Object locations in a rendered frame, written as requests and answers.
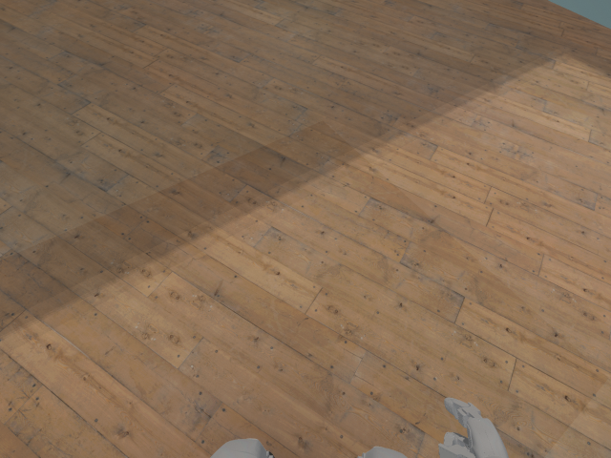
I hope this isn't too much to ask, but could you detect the right robot hand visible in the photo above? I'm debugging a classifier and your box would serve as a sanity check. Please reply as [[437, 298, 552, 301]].
[[438, 397, 509, 458]]

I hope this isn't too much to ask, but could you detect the robot left thigh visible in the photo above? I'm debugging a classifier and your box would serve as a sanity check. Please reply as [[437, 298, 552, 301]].
[[210, 439, 273, 458]]

